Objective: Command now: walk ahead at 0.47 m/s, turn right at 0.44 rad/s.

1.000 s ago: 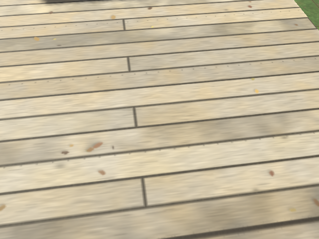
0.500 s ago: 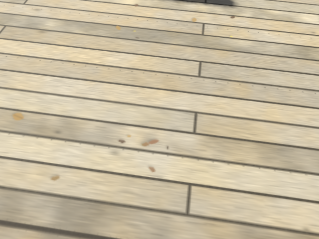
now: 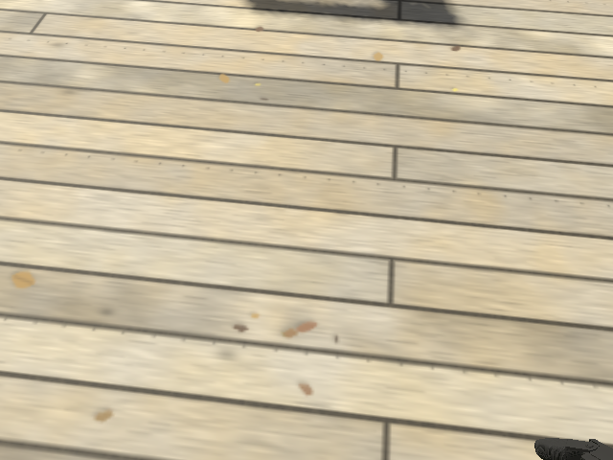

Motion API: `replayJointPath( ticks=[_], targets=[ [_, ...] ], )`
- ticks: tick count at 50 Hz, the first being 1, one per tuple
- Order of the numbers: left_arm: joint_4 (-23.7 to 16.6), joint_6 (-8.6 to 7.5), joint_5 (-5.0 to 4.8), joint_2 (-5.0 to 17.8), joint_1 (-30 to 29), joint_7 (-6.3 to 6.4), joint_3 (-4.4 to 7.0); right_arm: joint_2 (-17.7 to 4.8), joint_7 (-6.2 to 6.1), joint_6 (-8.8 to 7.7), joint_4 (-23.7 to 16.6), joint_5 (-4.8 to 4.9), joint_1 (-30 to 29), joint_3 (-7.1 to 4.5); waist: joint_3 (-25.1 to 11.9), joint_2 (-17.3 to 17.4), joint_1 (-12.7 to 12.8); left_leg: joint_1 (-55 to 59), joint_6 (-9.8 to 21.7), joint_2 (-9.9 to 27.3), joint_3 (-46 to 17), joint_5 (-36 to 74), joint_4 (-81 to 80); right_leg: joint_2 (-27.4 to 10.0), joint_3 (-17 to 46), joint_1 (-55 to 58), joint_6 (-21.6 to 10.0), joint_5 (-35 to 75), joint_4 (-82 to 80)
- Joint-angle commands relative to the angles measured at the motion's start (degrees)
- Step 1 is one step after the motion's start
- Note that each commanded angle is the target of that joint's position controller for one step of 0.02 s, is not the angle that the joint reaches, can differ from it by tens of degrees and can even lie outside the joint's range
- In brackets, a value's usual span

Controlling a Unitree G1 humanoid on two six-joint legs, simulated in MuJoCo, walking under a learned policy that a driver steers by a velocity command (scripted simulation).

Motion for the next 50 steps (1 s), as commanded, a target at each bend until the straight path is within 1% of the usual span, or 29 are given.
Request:
replayJointPath(
  ticks=[1,3,5,8,11,15,17,18,19,20,21,22,23,24,25,26,28,30,32,35,37,42,43,45,46,47,48,49,50],
  targets=[
    [-6.4,-0.94,0.36,6.0,-5.6,-0.15,1.60,-5.8,-0.20,0.03,0.4,-0.52,8.2,-2.22,-0.9,8.2,-6.0,20.5,9.1,17.2,-20.0,-4.1,-17.3,-5.6,0.9,-25.3,-0.4,7.0,9.7],
    [-6.8,0.02,0.29,3.9,-6.2,-0.69,1.35,-5.2,-0.33,-0.48,1.2,-0.65,6.3,-2.21,0.8,8.7,-4.4,15.7,8.5,15.4,-12.6,3.8,-19.8,-6.8,0.1,-22.5,-0.1,10.1,8.1],
    [-7.9,0.64,0.64,2.7,-7.9,-0.95,1.01,-6.1,-0.46,-1.04,2.2,-0.34,6.4,-2.63,1.6,7.0,-3.8,14.7,9.3,15.7,-8.5,9.6,-21.2,-7.0,-0.1,-23.6,0.7,12.7,6.0],
    [-9.6,0.70,1.07,2.2,-11.8,-1.59,0.46,-7.9,-0.82,-0.99,3.6,-0.31,6.5,-3.22,2.6,5.3,-4.0,14.7,9.5,15.5,-2.6,13.5,-22.2,-7.1,-0.6,-24.0,1.6,19.6,-3.1],
    [-11.3,0.29,1.12,1.8,-17.6,-2.88,-0.18,-9.8,-1.26,-0.54,4.8,0.14,7.4,-3.73,3.9,4.4,-5.9,14.7,8.2,14.9,2.9,14.5,-22.4,-6.3,-3.8,-20.8,0.8,26.6,-13.1],
    [-14.3,0.37,0.92,2.9,-23.3,-4.09,-0.09,-12.3,-1.31,0.45,6.6,1.39,10.1,-4.56,5.2,3.7,-6.9,20.3,6.6,16.7,6.5,18.4,-20.1,-5.0,-6.9,-19.2,-2.0,23.8,-20.4],
    [-15.1,0.65,1.15,4.7,-22.3,-4.27,0.80,-14.2,-1.44,1.21,6.9,1.82,10.3,-5.05,2.7,5.2,-5.2,23.2,5.5,16.8,8.6,36.2,-13.6,-1.6,-10.2,-14.0,-4.3,18.0,-21.8],
    [-14.6,0.93,1.19,6.4,-18.5,-4.14,1.74,-15.1,-1.55,1.71,6.9,2.09,10.3,-5.28,-0.4,6.1,-2.7,23.7,4.8,16.3,9.7,46.0,-6.7,0.9,-12.0,-8.1,-5.7,15.2,-22.1],
    [-12.5,1.23,0.97,8.8,-9.9,-3.76,3.29,-15.0,-1.70,2.18,6.6,2.37,9.7,-5.07,-4.9,5.5,2.3,20.7,3.4,14.7,11.6,50.1,4.7,3.8,-13.2,3.9,-7.7,17.1,-25.2],
    [-10.0,1.85,0.78,12.8,0.3,-2.77,5.30,-13.0,-2.02,1.98,5.9,1.56,10.7,-4.15,-10.1,2.6,6.8,8.5,0.9,12.5,11.8,39.1,21.0,2.2,-7.5,21.7,-10.2,18.7,-25.6],
    [-10.1,1.50,0.13,20.1,-0.8,-2.13,6.19,-4.1,-1.24,0.93,2.4,-1.26,16.9,-1.20,-15.0,-15.0,-0.7,-18.0,-3.1,1.8,8.6,-17.6,43.6,-14.0,24.9,41.2,-20.5,10.7,-29.6],
    [-12.6,0.52,0.57,16.5,1.2,-2.39,4.82,-7.6,-0.59,-1.26,1.7,0.48,12.2,-1.18,-25.3,-9.4,3.3,-23.8,-2.6,-0.9,-5.9,-22.6,51.2,-19.0,43.4,44.5,-24.2,-0.4,-40.3],
    [-11.2,-0.25,1.33,12.1,-0.5,-2.64,3.53,-11.3,-0.16,-2.03,1.0,3.07,6.9,-2.14,-17.0,-4.9,4.4,-28.0,-1.4,2.2,-6.3,-16.5,50.9,-18.4,34.9,39.1,-20.2,2.7,-42.7],
    [-11.1,-0.73,1.29,10.4,-4.0,-2.57,2.91,-10.5,-0.48,-2.32,0.8,2.97,5.9,-1.64,-11.0,-1.7,2.0,-26.8,-0.6,5.0,-5.5,-11.4,46.4,-16.6,27.4,30.3,-18.1,8.0,-42.4],
    [-11.4,-0.91,1.52,8.0,-8.3,-2.42,2.02,-10.3,-0.95,-2.08,1.8,1.55,5.8,-1.68,-7.1,0.5,-0.4,-23.3,-0.7,7.6,-5.0,-8.0,42.1,-14.8,20.6,21.8,-16.2,15.6,-42.2],
    [-11.8,-1.23,2.45,6.2,-10.7,-2.27,1.29,-10.5,-0.93,-1.35,2.5,1.11,7.4,-1.97,-5.9,-1.2,-2.5,-18.6,-0.7,9.2,-5.5,-5.7,39.9,-13.2,16.1,15.7,-15.6,22.1,-43.3],
    [-10.9,-2.07,2.77,6.0,-11.6,-2.22,1.06,-9.3,-0.74,0.28,3.9,1.14,10.0,-1.85,-5.1,-1.7,-4.2,-14.7,-1.4,9.9,-5.0,-3.5,37.6,-12.2,11.3,10.3,-15.5,27.1,-46.2],
    [-9.1,-3.03,2.68,7.1,-10.6,-2.08,1.26,-7.8,-0.92,1.57,4.0,0.95,9.0,-1.38,-2.7,-0.9,-4.3,-16.0,-2.4,10.0,-4.6,0.3,34.1,-11.8,6.0,7.8,-15.1,30.7,-48.7],
    [-7.5,-3.35,2.86,7.2,-9.6,-1.69,1.24,-7.1,-1.02,2.00,3.3,0.89,6.0,-1.11,-0.4,-0.5,-3.3,-19.3,-3.0,9.9,-5.0,7.0,28.7,-10.8,1.6,8.6,-13.8,32.3,-50.2],
    [-6.4,-3.45,3.01,7.2,-9.4,-1.21,0.96,-6.3,-0.30,1.47,3.0,1.28,2.5,-0.89,1.1,-0.9,-1.6,-18.3,-2.5,7.8,-4.7,18.4,17.7,-8.6,-4.9,9.9,-10.5,31.7,-51.2],
    [-5.4,-3.44,2.88,7.9,-8.2,-0.99,1.04,-5.3,0.35,1.16,2.0,1.49,-0.9,-0.48,2.4,-0.9,0.1,-17.6,-2.0,6.5,-3.5,22.2,11.7,-9.2,-6.9,11.6,-9.4,30.4,-52.2],
    [-2.4,-1.78,2.28,8.7,-4.5,-0.63,1.44,-4.4,2.55,0.85,-1.4,1.46,-6.8,0.07,4.6,0.0,2.4,-23.5,0.5,4.6,-1.6,16.9,4.3,-13.4,-9.0,24.3,-9.0,37.8,-48.5],
    [-2.2,-1.25,2.15,9.0,-4.5,-0.42,1.56,-4.4,3.04,0.81,-2.1,1.37,-7.2,0.05,4.4,-0.3,2.1,-23.7,1.2,3.9,-0.6,13.8,3.8,-14.0,-9.4,26.4,-8.6,42.4,-46.5],
    [-2.6,-0.32,1.99,10.6,-5.7,0.29,1.97,-5.7,3.48,1.08,-2.8,1.16,-5.0,-0.57,1.3,-2.5,-0.2,-18.5,3.3,0.7,3.0,7.0,3.7,-14.1,-11.1,28.3,-7.4,61.6,-39.8],
    [-2.9,0.14,1.96,11.5,-6.2,0.79,2.18,-7.1,3.38,1.39,-2.5,1.04,-1.7,-1.30,-1.5,-4.1,-2.3,-13.5,4.5,-1.4,4.7,3.9,4.3,-13.8,-11.9,28.6,-6.7,71.8,-34.2],
    [-3.2,0.60,2.02,11.9,-6.9,1.23,2.20,-9.6,3.03,1.59,-1.4,1.09,5.1,-2.58,-5.5,-4.3,-6.2,-4.2,6.2,-3.4,5.1,3.8,3.1,-12.9,-13.1,26.2,-5.6,76.0,-24.8],
    [-3.8,0.46,2.03,11.4,-7.9,1.64,1.85,-12.9,2.20,1.82,0.3,1.24,14.3,-4.18,-10.3,-2.0,-11.5,12.0,9.0,-1.8,0.5,8.6,0.0,-10.9,-14.3,16.5,-3.5,67.7,-10.9],
    [-6.6,-1.04,3.36,5.2,-2.2,0.89,-0.24,-19.2,1.40,1.96,0.7,0.99,19.1,-5.80,-18.0,11.1,-8.9,37.1,19.1,13.5,-26.6,5.9,0.8,-1.8,-13.8,-9.7,0.5,27.7,12.4],
    [-6.6,-3.29,3.56,4.9,-3.3,-0.36,-1.11,-16.2,1.31,1.67,0.1,1.42,19.8,-4.76,-25.4,11.9,-9.5,46.0,24.2,19.8,-48.6,2.0,-8.1,5.2,-2.2,-21.5,1.1,-6.8,22.2]
  ],
)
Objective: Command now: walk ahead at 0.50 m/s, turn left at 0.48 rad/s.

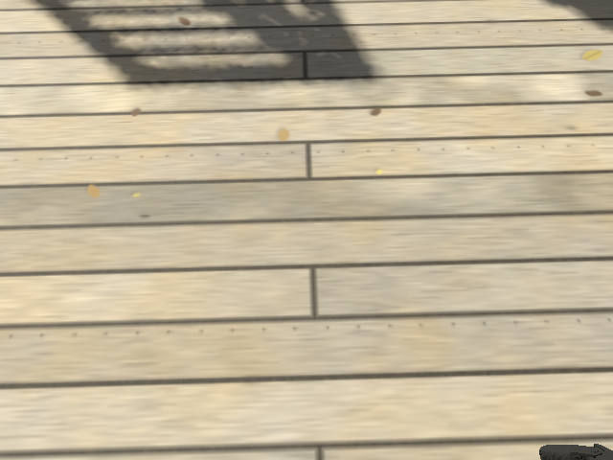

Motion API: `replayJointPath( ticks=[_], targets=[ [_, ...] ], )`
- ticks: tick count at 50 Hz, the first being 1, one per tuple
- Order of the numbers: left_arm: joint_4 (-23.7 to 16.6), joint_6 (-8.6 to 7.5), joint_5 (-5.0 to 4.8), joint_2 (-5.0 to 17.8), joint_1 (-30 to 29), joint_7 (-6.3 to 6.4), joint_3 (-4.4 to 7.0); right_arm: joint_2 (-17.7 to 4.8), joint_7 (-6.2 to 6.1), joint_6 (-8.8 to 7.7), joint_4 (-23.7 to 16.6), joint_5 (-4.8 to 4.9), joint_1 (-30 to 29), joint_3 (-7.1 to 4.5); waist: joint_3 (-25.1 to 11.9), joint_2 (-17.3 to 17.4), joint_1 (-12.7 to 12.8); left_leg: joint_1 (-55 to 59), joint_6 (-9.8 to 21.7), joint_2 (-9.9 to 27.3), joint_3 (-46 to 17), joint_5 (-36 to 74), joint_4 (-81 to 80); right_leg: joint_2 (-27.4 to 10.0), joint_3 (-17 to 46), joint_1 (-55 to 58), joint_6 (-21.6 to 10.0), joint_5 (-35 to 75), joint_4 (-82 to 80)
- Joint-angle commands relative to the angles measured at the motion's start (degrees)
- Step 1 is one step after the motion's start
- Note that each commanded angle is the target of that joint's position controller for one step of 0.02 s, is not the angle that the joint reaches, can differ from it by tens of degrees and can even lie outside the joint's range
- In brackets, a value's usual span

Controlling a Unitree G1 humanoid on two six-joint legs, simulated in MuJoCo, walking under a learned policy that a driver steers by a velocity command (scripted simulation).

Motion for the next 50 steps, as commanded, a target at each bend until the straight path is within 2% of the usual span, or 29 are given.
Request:
replayJointPath(
  ticks=[1,2,3,4,5,8,12,16,19,20,21,22,23,24,25,26,28,30,34,37,41,43,44,45,46,47,48,49,50],
  targets=[
    [-8.5,-4.94,-1.76,7.8,-3.4,-1.89,0.69,-11.3,-1.37,-0.14,-0.6,-0.14,19.0,-3.91,-21.1,5.8,-9.8,52.8,16.2,20.1,-42.6,-5.3,-15.6,1.1,13.6,-41.6,0.2,-2.3,35.4],
    [-9.9,-5.75,-2.34,7.5,-6.5,-2.15,0.29,-10.1,-1.55,-0.11,-1.1,-0.05,15.5,-3.57,-13.9,1.4,-8.1,43.9,14.1,18.0,-35.3,-3.2,-16.6,-1.5,12.6,-42.0,-0.5,2.4,30.8],
    [-10.1,-5.96,-1.15,7.0,-7.6,-1.84,0.35,-9.0,-1.60,0.02,-1.7,0.02,11.7,-3.20,-8.6,-2.4,-5.5,34.9,12.7,15.8,-30.3,2.3,-17.8,-3.4,11.5,-40.1,-0.1,4.9,24.9],
    [-10.0,-5.45,-0.18,7.6,-6.9,-1.55,0.84,-7.6,-1.74,0.01,-2.5,-0.43,9.2,-2.62,-6.1,-1.8,-3.3,28.2,12.2,14.0,-26.7,7.5,-19.3,-4.9,11.3,-36.2,0.6,6.6,21.3],
    [-9.9,-4.73,0.14,7.4,-5.7,-1.49,0.95,-7.4,-1.89,0.07,-3.1,-0.78,7.7,-2.46,-5.2,0.0,-1.8,23.7,12.4,12.8,-25.4,10.0,-20.7,-5.3,11.0,-33.3,1.5,7.4,19.4],
    [-9.9,-3.21,0.61,5.2,-5.1,-0.91,0.26,-8.8,-2.79,-0.11,-2.5,-0.47,7.1,-2.88,-3.7,1.5,-0.6,15.5,12.2,10.3,-19.7,15.8,-22.2,-5.1,8.8,-30.4,4.8,10.8,10.7],
    [-11.7,-3.47,0.38,2.6,-14.3,-1.15,-0.92,-10.4,-3.85,0.72,-1.0,0.23,9.9,-3.45,-3.2,3.5,-4.5,11.5,8.0,5.8,-15.2,9.5,-20.4,-1.6,7.5,-24.3,6.0,28.0,-8.2],
    [-12.8,-4.28,-0.87,5.1,-17.8,-1.98,0.07,-10.2,-4.08,1.52,0.4,0.69,13.4,-3.49,-4.0,4.9,-5.7,17.0,6.2,8.4,-22.0,1.6,-15.9,0.1,10.0,-21.6,4.8,29.4,-16.7],
    [-11.7,-4.97,-1.09,7.2,-12.8,-2.10,1.54,-9.3,-4.16,1.82,0.1,0.36,11.9,-3.39,-4.5,6.8,-2.1,19.2,4.1,9.3,-26.3,0.3,-9.9,0.0,10.1,-15.2,1.6,23.9,-19.8],
    [-10.5,-5.22,-0.59,8.4,-7.6,-1.84,2.32,-7.1,-4.04,1.69,0.0,-0.04,12.0,-2.66,-7.3,6.3,0.4,18.3,2.3,7.1,-24.2,2.3,-4.3,-1.4,9.9,-7.8,-0.3,23.5,-20.7],
    [-9.9,-5.45,0.54,11.1,0.2,-1.48,3.04,-3.3,-3.80,1.44,-0.7,-0.83,13.2,-1.23,-14.6,0.2,3.2,13.3,0.2,3.7,-19.5,-4.0,10.7,-10.5,18.7,5.0,-4.0,19.7,-20.5],
    [-7.3,-4.64,1.17,16.2,5.2,-1.84,4.42,-0.1,-3.71,0.78,-1.9,0.72,21.6,-0.17,-20.2,-19.6,-0.3,-6.0,-3.6,-4.0,-11.8,-24.4,29.5,-22.0,46.4,21.1,-14.0,5.6,-26.9],
    [-7.4,-4.50,-0.44,11.2,5.3,-2.33,3.56,-5.6,-3.89,0.64,-0.2,1.35,21.3,-1.04,-17.1,-15.3,1.5,-13.7,-4.4,-0.5,-13.8,-24.8,37.4,-22.9,53.8,20.3,-14.4,-8.2,-30.5],
    [-7.8,-4.25,-0.67,7.9,2.8,-2.17,2.61,-8.6,-3.85,0.77,-0.7,1.10,14.9,-1.88,-10.0,-9.5,3.0,-15.6,-4.5,1.4,-13.4,-19.4,39.5,-20.4,45.1,14.4,-12.1,-6.9,-31.0],
    [-8.1,-3.91,-0.11,6.8,0.3,-2.10,2.09,-8.5,-4.00,0.83,-1.7,0.25,10.6,-1.87,-6.6,-5.5,2.5,-14.3,-4.6,3.1,-11.4,-15.7,38.6,-17.8,37.5,8.5,-10.8,0.6,-31.0],
    [-7.7,-3.67,0.13,5.7,-1.3,-2.06,1.68,-7.7,-3.90,0.53,-2.7,-0.45,7.8,-1.85,-3.5,-4.8,1.9,-13.8,-4.5,4.3,-11.1,-13.1,35.5,-15.6,32.3,3.8,-10.8,7.9,-31.8],
    [-7.0,-3.86,0.32,4.1,-2.1,-1.89,1.06,-5.8,-3.31,0.42,-2.8,-0.17,8.2,-1.64,-2.9,-7.3,-0.3,-9.4,-4.5,6.3,-9.8,-10.7,30.8,-12.8,26.1,-0.8,-10.6,16.2,-33.8],
    [-5.9,-4.05,-0.44,4.7,-1.4,-1.87,1.16,-4.0,-3.00,0.58,-2.6,-0.31,8.1,-1.09,-3.0,-7.4,-0.9,-8.6,-4.9,7.0,-7.9,-10.5,25.8,-12.5,22.6,-1.9,-11.7,21.3,-35.3],
    [-4.0,-3.52,-1.02,7.9,-0.3,-1.57,1.92,-1.7,-2.46,-0.01,-4.0,-0.75,1.5,0.25,-1.9,-5.6,0.7,-7.3,-5.9,7.7,-5.5,-1.1,11.5,-12.1,16.6,-2.8,-12.0,26.8,-37.7],
    [-2.5,-2.97,-1.56,8.9,1.7,-1.61,1.96,-1.8,-1.90,-0.44,-4.7,-0.26,-3.3,0.40,-1.1,-5.6,2.4,-2.9,-6.1,6.3,-3.8,6.0,2.4,-11.0,13.0,-3.3,-10.6,27.4,-37.5],
    [-0.2,-1.94,-2.20,9.6,5.0,-1.64,2.07,-2.9,-1.13,-0.94,-6.5,0.18,-8.0,-0.03,0.5,-5.8,3.1,-0.7,-4.4,5.0,-3.6,5.0,-3.6,-13.5,14.3,0.5,-9.5,28.7,-35.3],
    [0.3,-1.21,-2.33,10.6,4.5,-1.35,2.31,-4.4,-1.02,-1.39,-6.1,0.02,-5.0,-0.85,-0.6,-5.9,0.0,5.5,-2.9,3.6,-2.9,3.1,-7.1,-13.7,14.9,1.2,-8.3,34.4,-31.1],
    [0.2,-1.06,-2.37,10.5,3.9,-1.20,2.17,-6.1,-1.35,-1.46,-4.3,-0.32,0.5,-1.89,-3.7,-5.2,-3.2,14.5,-1.7,2.5,-2.0,3.5,-9.3,-11.7,13.3,-0.3,-7.0,41.1,-25.1],
    [-0.3,-1.26,-1.77,8.6,3.4,-1.19,1.43,-9.1,-2.01,-1.39,-2.3,-0.86,9.0,-3.30,-9.6,-3.9,-7.2,28.0,0.2,5.5,-4.5,4.5,-8.2,-8.6,11.0,-6.0,-5.1,40.0,-14.2],
    [-2.5,-1.79,-0.26,3.5,4.0,-1.16,-0.22,-13.9,-2.87,-0.93,-1.4,-2.11,18.1,-4.44,-18.8,5.5,-9.8,46.3,4.6,19.5,-20.8,2.6,-7.6,-2.8,7.3,-21.3,-1.8,20.4,5.9],
    [-2.7,-2.67,-1.51,1.6,9.2,-1.08,-0.90,-14.5,-2.56,-0.45,-0.9,-2.09,19.1,-4.35,-23.9,17.1,-7.6,52.0,10.4,27.5,-41.3,-8.2,-15.1,2.1,10.4,-34.3,-0.3,-7.3,19.0],
    [-2.3,-2.71,-2.76,7.4,5.8,-1.13,0.76,-9.5,-2.46,-0.49,-0.6,-1.23,17.2,-3.11,-16.6,10.1,-8.4,46.5,8.8,25.2,-37.8,-14.5,-17.0,-1.0,13.4,-39.3,0.0,-4.5,24.6],
    [-3.3,-2.68,-3.05,8.3,2.1,-1.26,1.21,-7.5,-2.43,-0.65,-0.5,-0.70,13.9,-2.38,-10.0,8.2,-7.4,39.6,7.0,23.1,-29.2,-12.9,-18.4,-3.2,12.3,-40.6,-0.3,0.8,24.3],
    [-3.2,-2.36,-2.47,7.3,0.4,-0.94,1.26,-6.0,-2.24,-0.88,-0.5,-1.22,9.8,-1.86,-6.6,5.1,-5.4,32.8,6.0,20.7,-23.4,-4.1,-19.9,-4.7,11.5,-38.1,0.3,4.8,22.5]
  ],
)
Over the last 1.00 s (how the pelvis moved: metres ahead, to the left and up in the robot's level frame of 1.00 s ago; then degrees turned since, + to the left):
0.55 -0.12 -0.02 -7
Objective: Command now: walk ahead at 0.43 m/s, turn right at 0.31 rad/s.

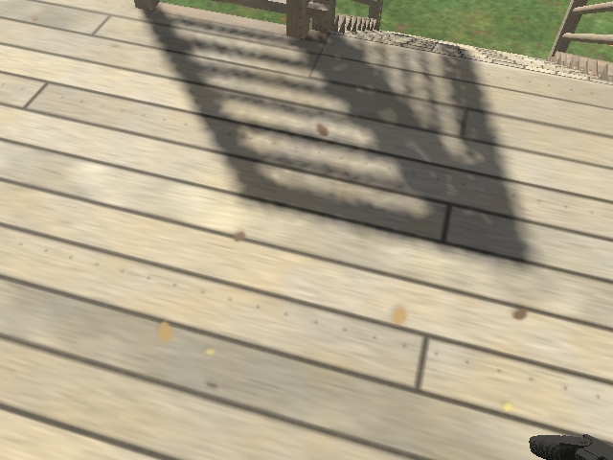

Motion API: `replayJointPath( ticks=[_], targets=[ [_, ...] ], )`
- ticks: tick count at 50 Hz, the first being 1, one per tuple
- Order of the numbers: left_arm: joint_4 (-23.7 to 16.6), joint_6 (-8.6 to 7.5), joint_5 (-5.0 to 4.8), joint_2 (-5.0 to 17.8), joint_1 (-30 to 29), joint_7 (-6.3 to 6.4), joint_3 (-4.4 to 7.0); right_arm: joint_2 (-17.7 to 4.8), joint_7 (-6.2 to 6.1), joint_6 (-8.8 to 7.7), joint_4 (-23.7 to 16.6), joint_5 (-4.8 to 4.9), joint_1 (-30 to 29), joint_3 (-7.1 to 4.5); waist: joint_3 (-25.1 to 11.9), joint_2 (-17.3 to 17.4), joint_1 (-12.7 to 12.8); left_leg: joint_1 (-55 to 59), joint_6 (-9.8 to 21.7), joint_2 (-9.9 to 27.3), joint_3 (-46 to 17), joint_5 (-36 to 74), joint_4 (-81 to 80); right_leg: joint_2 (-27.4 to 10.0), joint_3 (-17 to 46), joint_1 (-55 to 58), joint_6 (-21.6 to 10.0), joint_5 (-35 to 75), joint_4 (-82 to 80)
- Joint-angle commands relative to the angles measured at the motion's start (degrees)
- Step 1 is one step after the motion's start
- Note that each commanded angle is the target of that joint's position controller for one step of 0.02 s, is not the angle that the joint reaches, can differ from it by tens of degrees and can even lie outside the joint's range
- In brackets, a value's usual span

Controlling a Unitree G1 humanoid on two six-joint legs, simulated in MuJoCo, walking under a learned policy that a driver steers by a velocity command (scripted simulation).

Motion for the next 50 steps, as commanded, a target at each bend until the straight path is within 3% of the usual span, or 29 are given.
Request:
replayJointPath(
  ticks=[1,4,6,10,13,16,17,18,19,20,21,22,23,24,27,31,36,39,40,41,42,43,44,45,47,48,50],
  targets=[
    [-5.5,-0.61,0.40,6.6,-3.7,0.56,2.11,-6.0,-0.01,-0.61,0.4,-0.50,7.4,-2.22,-3.2,7.3,-4.8,20.1,9.0,16.2,-17.6,10.3,-16.5,-5.0,2.2,-21.7,0.7,6.3,7.2],
    [-5.1,1.67,0.56,3.5,-1.0,0.86,2.09,-5.8,-0.25,-1.75,1.4,-1.04,3.2,-2.60,-2.8,7.2,-1.0,13.1,9.3,14.7,-6.4,34.3,-17.1,-4.6,0.9,-15.7,2.9,8.9,4.9],
    [-6.9,2.33,0.98,2.4,-3.6,0.84,1.91,-7.2,-1.11,-1.58,2.3,-0.95,2.4,-3.15,-2.0,6.6,-0.8,12.1,9.4,14.6,-2.0,36.6,-18.1,-4.7,0.2,-16.7,3.7,13.5,-0.9],
    [-10.0,2.27,1.34,1.0,-10.0,-1.04,1.26,-9.1,-2.77,0.12,3.8,-0.42,3.2,-3.72,-2.8,5.7,-3.2,13.4,8.4,13.3,4.4,33.7,-17.5,-4.0,-2.9,-12.1,2.8,25.5,-15.9],
    [-12.4,2.65,1.44,2.7,-12.7,-2.36,1.97,-10.7,-3.06,1.28,4.9,0.65,4.0,-4.32,-3.2,5.3,-3.8,17.8,7.8,15.4,4.8,32.1,-14.5,-3.6,-3.4,-11.6,1.1,24.1,-21.2],
    [-14.1,3.19,1.69,4.6,-12.1,-3.01,3.10,-11.7,-3.28,2.46,5.1,2.07,3.1,-4.95,-3.5,5.6,-2.6,19.9,6.1,16.4,5.0,34.7,-6.6,-1.7,-5.5,-9.2,-1.6,17.2,-24.8],
    [-13.6,3.10,1.71,5.5,-8.9,-2.90,3.76,-11.4,-3.44,2.81,5.0,2.46,2.5,-4.95,-4.8,4.8,-0.7,19.2,4.6,14.7,6.4,36.4,-0.2,0.4,-7.0,-4.2,-3.1,19.2,-29.0],
    [-12.5,2.90,1.96,8.4,-4.0,-2.11,5.09,-10.0,-3.35,2.90,5.5,2.03,5.0,-4.57,-7.9,0.9,1.0,16.4,1.7,10.7,8.0,32.8,10.1,2.1,-6.1,4.5,-5.3,29.5,-33.8],
    [-13.5,3.07,2.16,15.2,-1.3,-0.53,6.72,-7.4,-2.98,2.58,4.2,-0.83,7.8,-3.49,-12.2,-12.3,0.3,2.1,-3.1,5.3,9.2,5.5,28.2,-10.1,10.6,18.3,-11.2,60.8,-32.2],
    [-15.7,2.99,3.12,16.6,-4.0,-0.35,6.23,-5.8,-2.27,2.55,2.6,-1.79,9.9,-2.40,-20.5,-17.4,-2.6,-12.4,-5.9,-4.7,0.5,-30.8,44.4,-21.7,32.8,28.2,-24.4,59.5,-35.3],
    [-16.7,2.87,2.48,12.4,-5.4,-0.94,5.19,-9.4,-1.66,2.71,3.8,-0.26,7.1,-3.23,-22.0,-7.1,0.6,-13.8,-5.0,-1.6,-7.9,-27.9,47.1,-19.6,29.2,25.2,-22.7,49.4,-38.1],
    [-16.9,2.60,2.01,10.3,-8.4,-0.94,4.50,-9.3,-1.71,3.07,2.9,0.94,3.9,-3.22,-16.2,-4.4,-0.6,-15.5,-4.0,-0.1,-7.6,-23.5,45.7,-17.0,23.6,19.8,-19.5,41.8,-38.7],
    [-16.7,2.78,1.11,8.8,-10.6,-0.74,4.18,-8.6,-2.35,3.60,3.5,0.42,3.3,-3.23,-11.3,-0.2,-2.1,-15.6,-4.2,1.7,-7.3,-19.9,41.0,-13.9,19.6,13.9,-16.0,34.8,-39.9],
    [-17.0,3.19,0.80,8.0,-12.7,-0.22,3.89,-9.3,-3.10,4.21,3.4,-0.31,2.7,-3.56,-9.1,-1.2,-3.1,-13.7,-4.4,2.5,-7.4,-16.8,36.5,-11.9,17.6,8.9,-14.3,29.6,-41.1],
    [-18.0,3.92,2.28,8.6,-14.4,0.74,4.18,-7.5,-3.32,4.83,4.1,-0.33,4.5,-3.26,-8.8,-5.3,-4.7,-7.4,-5.7,0.4,-6.1,-12.8,29.8,-8.4,15.4,2.3,-13.6,28.3,-42.4],
    [-18.0,4.44,1.74,9.5,-13.6,1.95,4.76,-6.2,-3.42,4.70,3.9,-0.23,2.6,-2.66,-10.0,-5.7,-3.3,-5.2,-6.9,-0.4,-7.4,-9.5,20.2,-7.3,17.2,2.0,-12.9,20.3,-41.9],
    [-18.4,5.44,1.71,9.3,-13.7,1.76,4.85,-7.0,-2.50,3.82,3.3,0.35,1.6,-3.00,-8.7,-8.4,-2.2,-1.1,-5.8,-1.7,-7.7,-9.5,10.4,-6.8,23.0,1.8,-11.5,12.4,-41.4],
    [-18.6,6.15,0.96,8.3,-14.7,1.90,4.40,-7.0,-1.53,2.97,4.7,0.33,6.2,-3.37,-8.8,-8.6,-4.5,7.2,-3.2,-1.6,-5.6,-2.6,-3.8,-5.0,22.9,0.9,-8.8,14.2,-37.6],
    [-18.1,6.21,0.95,6.6,-12.5,2.02,3.86,-9.0,-1.52,2.92,4.7,-0.47,7.3,-3.95,-8.7,-5.4,-4.2,12.0,-1.1,3.5,-9.1,-0.2,-8.7,-2.3,20.1,-2.6,-6.0,10.2,-33.5],
    [-18.6,5.97,1.32,3.9,-10.0,1.85,3.19,-14.4,-1.81,3.29,3.9,-1.86,5.5,-4.96,-7.1,9.4,-0.9,14.8,5.0,15.5,-22.7,3.9,-12.7,6.0,9.9,-11.0,-2.2,-1.0,-22.2],
    [-19.5,5.07,1.64,7.4,-12.5,1.93,4.22,-13.9,-1.73,3.29,3.4,-3.28,4.8,-4.94,-4.7,17.7,-2.9,9.5,13.2,22.3,-33.3,7.7,-16.0,8.9,5.3,-15.2,0.6,-9.5,-9.3],
    [-18.3,4.76,1.81,10.2,-11.7,1.86,5.27,-11.5,-2.02,3.01,1.9,-2.82,2.0,-4.20,-4.1,12.7,-2.4,8.5,13.7,21.1,-30.7,8.7,-15.2,7.3,7.9,-14.7,1.6,-7.1,-0.2],
    [-16.5,5.01,1.70,9.5,-10.4,1.88,5.29,-9.4,-2.23,2.92,1.8,-1.75,-0.1,-3.62,-3.8,9.2,-1.4,8.3,11.1,17.3,-25.4,9.4,-13.6,7.3,8.2,-14.0,2.5,-4.1,2.9],
    [-15.2,5.49,2.12,7.2,-9.3,2.18,4.72,-7.5,-2.22,2.81,1.8,-0.72,-1.2,-2.92,-3.8,8.0,-0.9,9.4,9.1,14.3,-21.8,9.6,-12.5,6.7,8.4,-13.3,3.6,-1.9,3.8],
    [-14.1,5.92,2.71,2.2,-8.4,1.94,2.95,-3.8,-1.80,2.79,2.7,-0.23,-2.0,-1.09,-4.0,8.0,-0.1,8.8,7.9,10.6,-16.9,13.3,-12.0,4.0,6.1,-8.2,5.4,1.2,-2.3],
    [-14.5,5.72,2.78,0.8,-9.9,1.66,2.24,-4.1,-1.56,3.14,2.9,-0.10,-2.0,-1.18,-3.8,9.6,-0.6,9.4,7.2,8.6,-15.0,14.1,-11.6,2.4,2.3,-5.8,6.1,1.8,-9.5],
    [-16.0,4.99,2.16,0.7,-15.5,1.58,2.01,-8.8,-1.69,4.22,3.6,0.34,2.2,-2.80,-3.2,12.6,-4.5,12.3,7.8,7.7,-16.3,16.3,-9.7,3.0,-1.0,-3.1,6.6,0.3,-20.4]
  ],
)
Over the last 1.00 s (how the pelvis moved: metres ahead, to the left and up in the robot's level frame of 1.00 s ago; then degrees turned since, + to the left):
0.53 0.09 0.02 16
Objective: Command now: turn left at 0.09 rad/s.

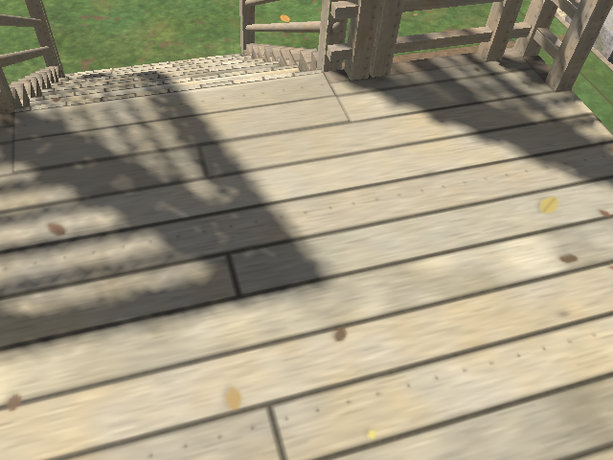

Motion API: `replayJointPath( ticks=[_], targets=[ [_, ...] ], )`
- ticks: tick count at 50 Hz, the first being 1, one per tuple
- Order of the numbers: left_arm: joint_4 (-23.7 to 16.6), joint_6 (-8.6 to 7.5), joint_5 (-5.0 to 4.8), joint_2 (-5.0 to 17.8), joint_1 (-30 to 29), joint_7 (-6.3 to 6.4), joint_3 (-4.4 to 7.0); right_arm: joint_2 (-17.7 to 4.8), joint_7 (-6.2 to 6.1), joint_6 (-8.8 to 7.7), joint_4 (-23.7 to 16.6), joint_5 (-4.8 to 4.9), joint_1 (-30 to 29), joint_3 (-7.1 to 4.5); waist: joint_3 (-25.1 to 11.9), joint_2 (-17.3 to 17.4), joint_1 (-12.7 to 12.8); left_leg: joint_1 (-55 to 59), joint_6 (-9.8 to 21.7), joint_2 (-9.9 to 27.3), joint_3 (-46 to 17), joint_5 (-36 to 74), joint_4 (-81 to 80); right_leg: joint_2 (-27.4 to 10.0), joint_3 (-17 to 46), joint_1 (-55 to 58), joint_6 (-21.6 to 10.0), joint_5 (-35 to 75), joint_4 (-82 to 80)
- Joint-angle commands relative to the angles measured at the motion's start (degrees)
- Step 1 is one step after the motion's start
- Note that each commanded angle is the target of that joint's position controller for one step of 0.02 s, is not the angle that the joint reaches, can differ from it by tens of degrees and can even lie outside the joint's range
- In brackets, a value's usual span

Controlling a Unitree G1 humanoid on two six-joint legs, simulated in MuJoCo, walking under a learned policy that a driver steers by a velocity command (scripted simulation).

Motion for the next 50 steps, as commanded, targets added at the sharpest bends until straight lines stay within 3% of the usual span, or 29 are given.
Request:
replayJointPath(
  ticks=[1,3,5,6,7,8,9,10,11,13,16,18,21,22,23,24,25,27,28,30,35,41,43,44,45,46,47,48,50],
  targets=[
    [-4.4,-1.32,-0.94,2.0,-3.5,0.04,0.29,-11.8,-0.14,0.27,-3.7,0.66,-1.5,-2.71,-3.4,14.3,-0.4,7.2,10.0,8.9,-12.9,19.4,-5.5,-0.1,-4.6,2.9,1.3,-0.7,-13.1],
    [-2.9,-1.52,-1.74,3.4,-0.9,0.36,0.87,-12.8,-0.32,0.65,-4.0,1.53,-1.2,-3.09,-3.6,14.1,0.7,8.5,10.1,9.5,-16.5,20.7,-4.6,0.5,-4.9,6.1,-0.1,6.7,-23.6],
    [-1.8,-1.80,-1.33,5.1,1.4,0.69,1.43,-12.4,-0.58,0.49,-4.2,2.37,-1.1,-3.16,-5.1,12.4,1.5,4.9,8.0,8.9,-18.0,21.1,-3.5,-1.2,-3.5,14.1,-2.9,14.8,-29.2],
    [-1.9,-1.78,-0.71,6.6,3.3,1.02,1.80,-11.0,-0.53,0.04,-4.8,1.95,-1.7,-2.77,-7.4,9.1,2.1,0.1,6.0,7.5,-16.4,17.9,-1.1,-5.5,-1.7,20.2,-4.6,21.2,-27.0],
    [-0.7,-1.49,0.03,10.0,3.2,1.00,2.82,-8.8,-0.34,-0.56,-6.0,1.94,-1.9,-2.41,-7.8,-2.7,0.2,-5.8,3.0,2.1,-8.3,10.1,3.1,-9.7,1.5,21.3,-8.5,27.2,-23.9],
    [-1.2,-1.27,0.53,8.4,2.9,0.76,2.78,-8.7,-0.11,-0.88,-5.7,1.76,-2.8,-2.23,-6.8,-7.5,2.0,-9.6,0.4,-1.4,-3.5,0.2,8.2,-13.5,5.1,21.2,-12.3,30.3,-26.1],
    [-1.5,-1.25,0.77,7.4,2.3,0.82,2.48,-9.3,0.14,-0.81,-6.1,1.56,-3.4,-2.54,-5.7,-10.6,2.5,-13.0,-0.8,-2.1,-0.9,-8.8,13.5,-18.7,9.4,20.9,-15.6,32.8,-28.2],
    [-2.2,-1.53,0.83,6.7,1.2,1.14,2.17,-9.8,0.19,-0.37,-6.2,1.49,-3.8,-3.06,-5.0,-11.1,3.0,-15.6,-1.7,-1.4,0.3,-18.5,22.4,-22.1,11.8,20.6,-18.3,36.9,-29.0],
    [-2.3,-2.03,0.47,6.2,0.5,1.36,1.86,-10.6,0.20,0.32,-6.3,1.49,-3.7,-3.71,-3.7,-9.2,2.9,-18.3,-2.7,-0.4,-0.2,-21.9,30.7,-24.2,12.3,20.1,-19.9,41.7,-28.9],
    [-2.0,-2.83,-0.53,6.6,-2.2,1.46,1.95,-8.8,0.21,1.75,-6.3,1.64,-2.6,-3.54,-1.8,-5.6,1.2,-19.7,-3.9,1.8,-0.9,-18.9,31.9,-22.0,6.8,19.3,-17.8,43.0,-28.1],
    [-1.4,-2.23,-0.77,7.9,-3.6,1.28,2.54,-6.7,1.09,2.32,-7.7,1.65,-3.8,-2.46,-2.7,-7.5,2.0,-12.9,-4.6,2.1,3.5,-12.6,23.7,-18.2,-0.8,16.6,-15.7,42.3,-27.4],
    [-0.8,-1.80,-1.07,8.7,-2.6,1.18,2.81,-7.7,1.93,2.46,-9.1,1.97,-4.3,-2.69,-4.1,-8.6,2.8,-8.8,-3.7,1.5,5.4,-10.1,17.2,-18.5,-2.2,17.0,-15.2,40.5,-26.1],
    [0.2,-2.13,-2.35,8.2,-1.7,0.83,2.52,-9.4,2.03,2.84,-8.1,1.48,1.2,-3.88,-5.5,-5.5,0.2,3.0,-0.2,-1.8,7.9,2.0,1.9,-17.0,-5.9,12.5,-11.0,30.7,-18.0],
    [1.4,-2.52,-1.26,6.1,2.0,0.38,1.99,-12.8,1.26,2.72,-8.4,1.28,3.0,-5.00,-6.2,3.8,0.4,11.4,2.4,1.8,0.0,16.9,-2.5,-13.1,-10.9,4.8,-6.3,18.8,-7.5],
    [-1.4,-2.63,2.26,2.1,1.2,0.15,0.37,-20.5,0.35,2.32,-10.7,0.69,3.4,-6.17,-6.5,22.1,1.9,18.3,12.7,19.3,-24.8,40.8,-3.8,-4.5,-12.7,-12.3,-0.1,-15.0,10.8],
    [-2.7,-2.88,0.64,4.9,-4.1,0.67,1.02,-18.4,1.25,0.96,-11.1,-1.55,5.9,-5.27,-12.1,16.0,-3.2,14.9,21.1,23.1,-31.1,35.4,-6.9,-2.4,-2.8,-13.7,-0.3,-17.7,20.0],
    [-2.6,-2.61,-0.83,6.7,-5.5,0.97,1.53,-17.0,1.53,-0.13,-10.9,-1.56,3.7,-4.76,-8.2,10.9,-2.0,12.5,19.4,20.3,-26.3,28.1,-7.7,-3.6,-1.7,-15.0,-1.1,-13.3,22.9],
    [-0.9,-2.05,-0.36,7.3,-4.5,1.82,2.06,-13.9,0.60,-0.28,-11.0,0.65,-1.3,-3.89,-4.7,6.7,0.3,9.2,13.4,14.7,-20.1,16.4,-7.9,-5.6,-1.1,-15.0,-1.6,-3.8,19.2],
    [-0.7,-1.92,-0.16,7.4,-3.7,1.89,2.21,-13.5,0.09,0.05,-11.3,0.96,-3.0,-3.52,-4.4,7.3,1.4,6.3,12.3,12.7,-18.0,15.8,-8.4,-5.3,-1.3,-12.3,-1.3,-0.5,17.9],
    [-0.1,-2.10,-0.38,6.1,-2.2,1.42,1.99,-12.8,-0.65,0.46,-11.9,0.52,-3.3,-3.14,-5.6,8.6,2.1,5.5,12.0,10.8,-16.5,15.1,-9.0,-3.7,-1.9,-9.8,-0.7,3.6,16.6],
    [0.7,-2.28,-0.59,4.4,-2.5,1.05,1.05,-11.7,-1.51,0.88,-11.9,0.30,-2.8,-2.74,-6.2,9.0,1.0,7.2,12.0,10.0,-16.6,7.1,-9.3,-3.9,-1.9,-7.7,0.7,6.6,3.7],
    [1.8,-2.93,-0.82,3.1,-1.8,-0.39,-0.31,-7.7,-0.04,0.63,-9.2,-1.32,-3.7,-0.48,-3.5,9.8,-0.1,-0.4,11.7,9.4,-14.6,-2.7,-10.0,-5.7,-4.4,6.9,-0.6,6.7,-11.8],
    [2.4,-3.38,-0.69,3.2,-0.4,-0.73,-0.51,-7.7,0.24,0.39,-8.1,-0.94,-4.1,-0.18,-2.0,8.0,1.7,-1.7,9.4,8.1,-13.3,-3.6,-8.5,-4.7,-5.4,12.0,-2.2,13.9,-22.9],
    [1.8,-3.55,-0.14,5.0,-0.7,-0.67,-0.36,-8.2,0.21,0.02,-7.3,-0.97,-2.2,-0.30,-1.8,6.2,1.3,-1.5,7.2,6.9,-12.6,-3.2,-7.1,-6.0,-3.3,13.2,-3.3,19.2,-24.5],
    [0.8,-3.66,0.04,8.5,-1.0,-0.45,0.15,-9.1,0.08,-0.36,-7.3,-1.58,-0.8,-0.61,-2.3,2.3,-0.4,-1.2,5.0,4.1,-10.2,-3.7,-3.5,-9.5,1.0,13.2,-4.8,29.5,-23.4],
    [1.5,-3.58,-0.79,11.5,-1.4,-0.49,1.11,-9.3,-0.08,-0.60,-7.8,-1.64,0.3,-0.98,-2.5,-3.9,-2.4,-0.4,3.1,0.0,-4.9,-3.3,-2.0,-10.0,3.0,10.5,-7.5,28.2,-22.3],
    [1.3,-3.59,-1.33,10.1,-1.3,-0.71,1.13,-9.4,-0.56,-0.55,-8.0,-1.65,-2.3,-1.08,-2.4,-5.6,-0.6,2.2,1.5,-1.7,-1.1,-2.2,1.3,-10.1,5.2,6.8,-9.1,22.8,-24.7],
    [1.2,-3.68,-1.08,8.5,-1.4,-0.74,0.64,-9.0,-0.97,-0.29,-8.5,-1.31,-3.7,-1.32,-2.6,-6.8,-0.3,3.4,1.0,-2.0,0.3,-1.2,3.4,-11.0,7.7,5.3,-9.6,20.8,-26.3],
    [0.3,-3.80,-0.99,8.0,-2.1,-0.64,0.48,-7.9,-1.45,0.67,-9.0,-0.95,-3.5,-1.59,-2.6,-7.8,-0.3,3.7,1.3,-1.8,1.1,-0.1,4.6,-11.3,10.1,4.3,-9.9,20.5,-26.2]
  ],
)
Over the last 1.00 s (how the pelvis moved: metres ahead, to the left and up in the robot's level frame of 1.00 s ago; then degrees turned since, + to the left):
0.21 0.01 0.01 -28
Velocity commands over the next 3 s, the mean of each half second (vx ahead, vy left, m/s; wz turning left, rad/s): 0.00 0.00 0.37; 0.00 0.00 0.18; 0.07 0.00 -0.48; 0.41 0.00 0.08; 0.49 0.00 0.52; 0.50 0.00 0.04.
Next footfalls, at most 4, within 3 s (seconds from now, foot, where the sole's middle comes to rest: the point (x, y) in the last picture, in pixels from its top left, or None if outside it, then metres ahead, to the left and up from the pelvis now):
0.12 right None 0.01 -0.14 -0.78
0.44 left None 0.01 0.13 -0.78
0.88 right None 0.08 -0.09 -0.78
1.42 right None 0.04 -0.12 -0.78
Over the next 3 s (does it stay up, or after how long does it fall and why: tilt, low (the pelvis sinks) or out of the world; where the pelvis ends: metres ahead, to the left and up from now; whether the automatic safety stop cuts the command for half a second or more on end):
stays up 0.78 0.15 -0.01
